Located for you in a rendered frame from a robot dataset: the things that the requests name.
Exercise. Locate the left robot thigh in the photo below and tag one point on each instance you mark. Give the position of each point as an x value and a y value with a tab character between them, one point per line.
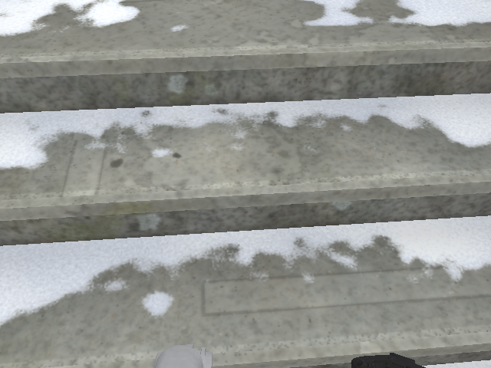
184	356

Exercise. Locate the robot right hand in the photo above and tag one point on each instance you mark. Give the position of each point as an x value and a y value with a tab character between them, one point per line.
384	361

